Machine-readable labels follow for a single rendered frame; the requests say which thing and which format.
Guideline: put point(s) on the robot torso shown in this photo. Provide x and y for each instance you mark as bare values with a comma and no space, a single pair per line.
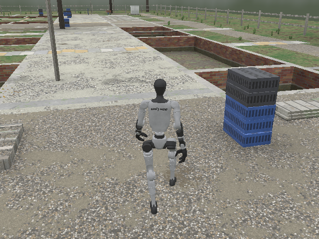
159,120

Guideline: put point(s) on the right robot forearm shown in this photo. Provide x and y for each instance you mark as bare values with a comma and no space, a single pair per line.
180,137

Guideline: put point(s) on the right robot hand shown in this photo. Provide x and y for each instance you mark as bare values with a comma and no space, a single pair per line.
184,154

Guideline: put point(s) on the left robot upper arm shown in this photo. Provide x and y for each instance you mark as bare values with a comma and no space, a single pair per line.
142,111

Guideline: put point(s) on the left robot forearm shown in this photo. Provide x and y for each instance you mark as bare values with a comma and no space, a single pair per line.
138,128

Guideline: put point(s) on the left robot hand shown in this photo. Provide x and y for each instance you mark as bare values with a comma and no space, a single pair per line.
139,138

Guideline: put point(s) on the right robot upper arm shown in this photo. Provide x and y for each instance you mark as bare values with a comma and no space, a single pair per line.
176,114

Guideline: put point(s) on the right robot thigh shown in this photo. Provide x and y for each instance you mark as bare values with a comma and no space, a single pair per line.
171,145

